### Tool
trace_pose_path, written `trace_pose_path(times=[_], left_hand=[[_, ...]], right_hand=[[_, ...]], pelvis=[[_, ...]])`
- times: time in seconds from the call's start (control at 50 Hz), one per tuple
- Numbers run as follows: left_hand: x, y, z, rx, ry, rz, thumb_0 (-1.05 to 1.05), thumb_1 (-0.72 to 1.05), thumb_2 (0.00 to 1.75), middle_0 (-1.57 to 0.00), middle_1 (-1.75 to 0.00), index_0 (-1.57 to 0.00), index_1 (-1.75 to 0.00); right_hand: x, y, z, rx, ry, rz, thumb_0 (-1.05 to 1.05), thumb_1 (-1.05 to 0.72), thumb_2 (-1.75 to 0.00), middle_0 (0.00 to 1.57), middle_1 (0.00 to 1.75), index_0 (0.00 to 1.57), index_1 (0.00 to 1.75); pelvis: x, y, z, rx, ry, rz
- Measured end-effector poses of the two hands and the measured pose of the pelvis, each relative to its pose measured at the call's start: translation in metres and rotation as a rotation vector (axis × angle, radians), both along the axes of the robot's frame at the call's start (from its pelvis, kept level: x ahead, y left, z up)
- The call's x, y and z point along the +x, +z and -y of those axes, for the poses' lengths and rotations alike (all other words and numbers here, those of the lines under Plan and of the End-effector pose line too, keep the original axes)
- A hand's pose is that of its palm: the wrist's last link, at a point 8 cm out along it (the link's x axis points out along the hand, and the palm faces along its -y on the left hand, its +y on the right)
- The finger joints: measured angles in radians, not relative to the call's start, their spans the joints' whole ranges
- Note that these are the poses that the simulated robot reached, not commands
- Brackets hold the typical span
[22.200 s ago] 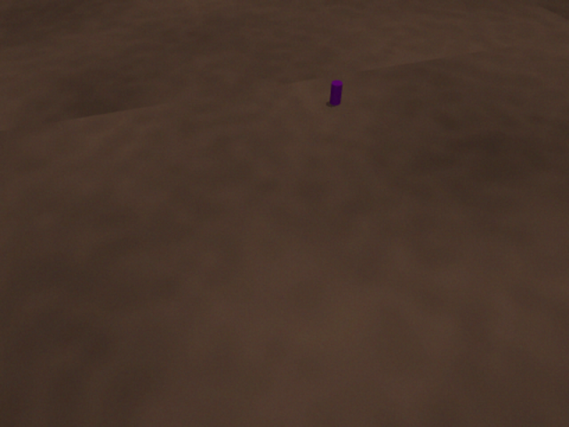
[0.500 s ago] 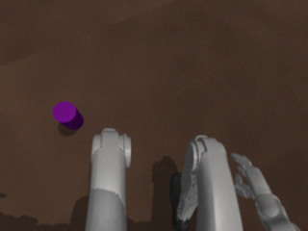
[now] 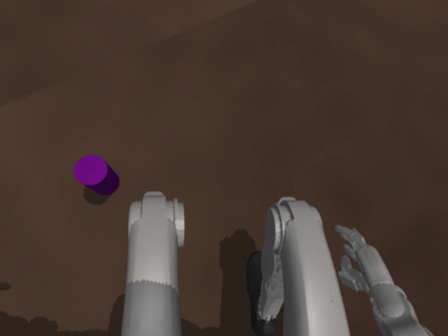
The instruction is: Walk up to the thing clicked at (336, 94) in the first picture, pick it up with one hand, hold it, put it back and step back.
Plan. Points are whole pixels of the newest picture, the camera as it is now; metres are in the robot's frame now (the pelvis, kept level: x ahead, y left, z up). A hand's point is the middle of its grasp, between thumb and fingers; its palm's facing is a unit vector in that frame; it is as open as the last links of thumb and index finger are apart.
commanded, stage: go down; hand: left
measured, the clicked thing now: (99, 176) +0.39 +0.31 -0.29
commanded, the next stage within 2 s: approach in 0.10 s
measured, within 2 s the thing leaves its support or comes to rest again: neither
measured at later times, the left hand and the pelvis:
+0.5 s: hand out of the picture +0.26 +0.44 -0.01, palm faces +0.38 -0.93 +0.00, open 17.3 cm; pelvis +0.00 +0.00 +0.00, yaw +0 degrees
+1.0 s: hand (54, 187) +0.34 +0.37 -0.22, palm faces +0.27 -0.96 +0.05, open 17.5 cm; pelvis +0.00 +0.01 -0.08, yaw -6 degrees
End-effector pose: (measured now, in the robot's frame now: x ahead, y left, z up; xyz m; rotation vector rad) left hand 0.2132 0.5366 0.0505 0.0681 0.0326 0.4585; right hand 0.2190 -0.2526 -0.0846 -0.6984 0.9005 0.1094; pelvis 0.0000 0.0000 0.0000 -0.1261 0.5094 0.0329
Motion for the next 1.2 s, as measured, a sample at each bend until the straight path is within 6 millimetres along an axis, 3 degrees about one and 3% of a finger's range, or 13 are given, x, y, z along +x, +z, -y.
trace_pose_path(times=[0.16, 0.36, 0.44, 0.54, 0.7, 0.84, 1.0, 1.2], left_hand=[[-0.014, -0.023, 0.007, -0.001, -0.058, -0.003, -0.01, -0.54, 0.13, 0.00, -0.06, 0.00, -0.07], [0.002, -0.026, 0.037, -0.058, -0.125, 0.002, -0.01, -0.45, 0.17, 0.00, -0.08, 0.00, -0.08], [0.006, -0.037, 0.044, -0.086, -0.088, -0.017, -0.01, -0.45, 0.18, 0.00, -0.08, 0.00, -0.08], [0.015, -0.077, 0.058, -0.102, -0.070, -0.055, -0.01, -0.51, 0.17, 0.00, -0.08, 0.00, -0.07], [0.042, -0.166, 0.087, -0.127, -0.110, -0.073, -0.01, -0.58, 0.13, 0.00, -0.08, 0.00, -0.06], [0.066, -0.228, 0.105, -0.137, -0.156, -0.065, -0.01, -0.56, 0.10, 0.00, -0.07, -0.01, -0.05], [0.094, -0.273, 0.120, -0.156, -0.178, -0.060, -0.01, -0.52, 0.10, 0.00, -0.07, -0.01, -0.05], [0.122, -0.299, 0.141, -0.169, -0.129, -0.032, -0.01, -0.55, 0.10, 0.00, -0.08, -0.02, -0.04]], right_hand=[[0.004, -0.008, 0.000, -0.029, 0.024, -0.028, 0.01, -0.92, -0.91, 0.21, 0.30, 0.21, 0.30], [0.023, 0.011, -0.007, 0.008, -0.025, 0.085, 0.01, -0.89, -0.90, 0.21, 0.30, 0.21, 0.30], [0.026, 0.012, -0.009, 0.031, -0.017, 0.107, 0.01, -0.89, -0.90, 0.21, 0.30, 0.21, 0.30], [0.023, -0.002, -0.010, 0.020, 0.036, 0.080, 0.01, -0.90, -0.90, 0.21, 0.30, 0.21, 0.30], [0.011, -0.029, -0.007, -0.064, 0.127, -0.029, 0.01, -0.91, -0.90, 0.21, 0.30, 0.21, 0.30], [0.000, -0.037, -0.005, -0.168, 0.168, -0.121, 0.01, -0.91, -0.89, 0.21, 0.30, 0.21, 0.30], [-0.007, -0.030, -0.010, -0.279, 0.224, -0.175, 0.01, -0.90, -0.89, 0.21, 0.30, 0.21, 0.30], [-0.020, -0.013, -0.027, -0.357, 0.270, -0.193, 0.00, -0.90, -0.89, 0.21, 0.30, 0.21, 0.30]], pelvis=[[0.001, -0.009, -0.001, -0.008, 0.002, 0.012], [0.003, 0.002, -0.003, -0.002, 0.010, -0.001], [0.002, 0.002, -0.002, 0.006, 0.007, -0.004], [0.001, -0.011, 0.001, 0.014, -0.003, 0.014], [0.002, -0.045, 0.004, -0.002, -0.032, 0.083], [0.005, -0.065, -0.001, -0.041, -0.058, 0.144], [0.004, -0.078, -0.010, -0.094, -0.075, 0.204], [-0.005, -0.087, -0.022, -0.157, -0.094, 0.285]])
